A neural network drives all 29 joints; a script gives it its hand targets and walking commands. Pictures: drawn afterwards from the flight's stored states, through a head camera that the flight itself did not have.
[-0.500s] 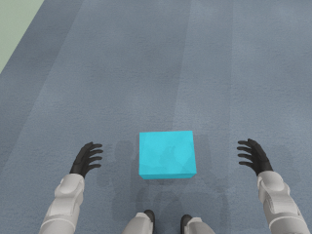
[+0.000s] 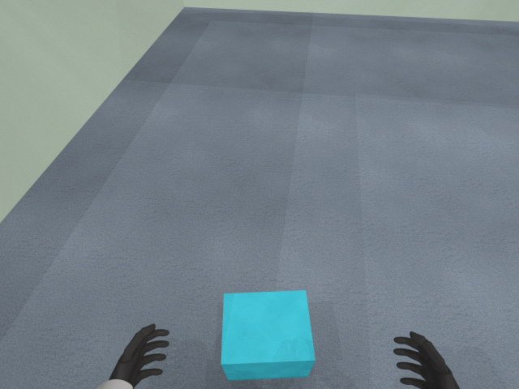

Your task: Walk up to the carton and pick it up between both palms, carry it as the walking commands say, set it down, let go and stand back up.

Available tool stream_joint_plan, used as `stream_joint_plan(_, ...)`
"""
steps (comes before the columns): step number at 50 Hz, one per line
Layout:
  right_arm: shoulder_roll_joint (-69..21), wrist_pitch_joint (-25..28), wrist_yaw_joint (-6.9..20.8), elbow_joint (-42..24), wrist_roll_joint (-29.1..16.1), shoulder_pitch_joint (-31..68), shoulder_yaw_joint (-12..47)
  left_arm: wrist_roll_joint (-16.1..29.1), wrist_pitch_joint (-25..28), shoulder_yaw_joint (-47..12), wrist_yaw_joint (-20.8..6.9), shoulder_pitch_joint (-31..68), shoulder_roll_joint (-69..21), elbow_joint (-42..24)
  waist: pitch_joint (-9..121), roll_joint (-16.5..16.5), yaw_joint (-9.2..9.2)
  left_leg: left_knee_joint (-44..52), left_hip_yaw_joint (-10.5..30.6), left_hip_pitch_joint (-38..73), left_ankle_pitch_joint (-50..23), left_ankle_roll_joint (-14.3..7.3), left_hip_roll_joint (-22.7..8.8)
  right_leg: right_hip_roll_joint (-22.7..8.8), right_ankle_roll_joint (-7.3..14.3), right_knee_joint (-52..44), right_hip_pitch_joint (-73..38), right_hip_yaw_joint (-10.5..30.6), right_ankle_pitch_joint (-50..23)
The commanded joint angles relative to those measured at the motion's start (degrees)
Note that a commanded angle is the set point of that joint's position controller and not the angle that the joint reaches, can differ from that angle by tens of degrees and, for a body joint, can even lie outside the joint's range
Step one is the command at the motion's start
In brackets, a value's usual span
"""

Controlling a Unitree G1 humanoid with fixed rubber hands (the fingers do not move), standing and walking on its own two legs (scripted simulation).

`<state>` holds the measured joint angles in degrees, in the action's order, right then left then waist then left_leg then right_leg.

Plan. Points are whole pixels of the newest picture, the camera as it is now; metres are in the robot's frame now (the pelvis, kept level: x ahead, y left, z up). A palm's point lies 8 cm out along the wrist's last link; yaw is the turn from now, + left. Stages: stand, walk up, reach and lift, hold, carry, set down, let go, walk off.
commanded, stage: let go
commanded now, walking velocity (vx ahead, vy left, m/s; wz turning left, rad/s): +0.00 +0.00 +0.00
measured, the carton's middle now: (266, 336) +0.40 +0.03 -0.66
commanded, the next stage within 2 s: stand in 0.22 s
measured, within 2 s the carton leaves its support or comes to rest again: neither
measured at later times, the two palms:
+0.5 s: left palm out of the picture +0.13 +0.30 -0.08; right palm out of the picture +0.14 -0.28 -0.08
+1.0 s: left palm out of the picture +0.11 +0.32 -0.10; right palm out of the picture +0.11 -0.28 -0.09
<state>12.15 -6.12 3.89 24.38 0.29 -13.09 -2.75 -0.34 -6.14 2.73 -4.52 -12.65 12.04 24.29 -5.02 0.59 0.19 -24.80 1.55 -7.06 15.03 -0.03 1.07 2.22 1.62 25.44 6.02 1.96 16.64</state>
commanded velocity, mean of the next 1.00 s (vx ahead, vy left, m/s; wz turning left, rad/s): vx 0.00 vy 0.00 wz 0.00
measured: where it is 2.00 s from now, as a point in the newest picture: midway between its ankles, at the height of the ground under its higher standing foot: outside the picture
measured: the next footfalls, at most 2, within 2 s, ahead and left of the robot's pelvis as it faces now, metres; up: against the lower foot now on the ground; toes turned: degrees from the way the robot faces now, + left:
none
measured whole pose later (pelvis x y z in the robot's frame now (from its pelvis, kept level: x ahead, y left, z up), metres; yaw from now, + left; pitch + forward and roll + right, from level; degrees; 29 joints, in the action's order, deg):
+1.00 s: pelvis +0.00 +0.02 +0.00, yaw -1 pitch -2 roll +0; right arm 20.6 0.3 -1.3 51.8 1.6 -8.7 -1.0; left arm -1.8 -0.1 0.7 1.2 -9.2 20.9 51.0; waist -0.3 0.8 -0.1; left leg -22.7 0.5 -7.1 14.0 -1.5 1.8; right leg 1.1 0.0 21.9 5.5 2.7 14.7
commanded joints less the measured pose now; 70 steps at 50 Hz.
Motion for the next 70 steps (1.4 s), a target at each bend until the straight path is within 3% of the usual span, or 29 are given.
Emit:
stream_joint_plan(1,4.72,-0.3,-0.12,-5.29,0.21,2.14,-1.73,-0.64,-0.39,2.11,0.11,1.55,5.9,-4.97,2.11,-0.04,0.19,2.24,-1.49,3.43,-9.98,0.55,1.24,-0.96,-3.01,-4.33,1.31,-0.22,-13.14)
stream_joint_plan(7,4.6,-1.02,-0.48,-5.3,0.0,2.08,-1.77,-0.76,-1.39,2.09,0.45,1.58,5.99,-4.92,2.69,0.43,-0.1,1.66,-0.94,3.49,-12.11,0.15,1.44,-0.63,-3.23,-3.12,-0.99,-0.08,-17.52)
stream_joint_plan(11,6.02,0.13,-1.34,-4.79,-1.18,1.79,-0.96,-0.29,-4.17,2.53,1.99,1.98,5.4,-5.75,4.12,0.2,0.64,0.87,-0.5,1.55,-12.73,0.62,1.57,-0.49,-3.15,-2.07,-0.62,-0.48,-18.23)
stream_joint_plan(12,11.49,1.97,-3.58,2.7,2.32,4.55,-2.32,-1.14,-0.57,3.28,4.54,2.97,13.05,1.71,3.82,1.9,0.98,-0.84,0.28,-3.01,-10.21,1.92,-2.28,-3.85,-3.62,-3.04,5.22,1.74,-12.05)
stream_joint_plan(14,11.54,3.5,-4.61,4.92,2.62,2.81,-2.26,-2.03,2.36,3.01,5.46,3.31,12.68,3.23,4.39,0.92,-0.37,-0.07,1.13,-2.52,-5.8,1.51,-2.68,-4.53,-2.86,-4.24,6.38,3.67,-4.96)
stream_joint_plan(16,11.49,4.49,-4.78,6.97,2.58,3.6,-1.98,-2.13,3.86,2.62,5.42,3.71,11.87,5.04,4.35,-0.69,-0.35,0.89,2.3,-3.4,-3.82,0.84,-3.39,-4.52,-2.15,-4.26,6.6,3.97,-2.85)
stream_joint_plan(21,13.27,5.86,-4.76,10.89,2.07,5.2,-1.61,-1.9,5.47,2.3,5.18,3.61,13.4,9.41,7.52,-0.46,-0.2,0.88,3.47,-2.14,-12.21,0.29,-4.66,-5.26,-2.0,-3.02,3.1,4.3,-12.88)
stream_joint_plan(24,14.46,6.28,-5.03,13.28,2.02,5.07,-1.4,-1.84,5.9,1.96,5.49,3.44,14.46,11.97,8.05,-0.97,-0.3,1.05,3.89,-1.12,-15.01,0.18,-5.15,-5.58,-1.92,-2.87,2.36,4.51,-15.35)
stream_joint_plan(39,17.41,7.0,-5.43,21.01,1.59,5.81,-0.71,-1.6,6.6,0.47,5.84,4.32,16.93,20.36,7.52,-0.98,-0.26,3.09,5.09,0.8,-18.98,-0.39,-6.36,-6.51,-1.76,-4.11,0.83,4.93,-17.65)
stream_joint_plan(70,19.42,7.27,-5.0,30.03,0.9,7.48,0.3,-1.08,7.15,-0.72,5.69,5.98,19.05,29.42,4.94,-0.63,-0.28,7.86,6.37,0.98,-11.27,-1.41,-7.16,-7.88,-1.06,-8.93,1.06,6.2,-11.53)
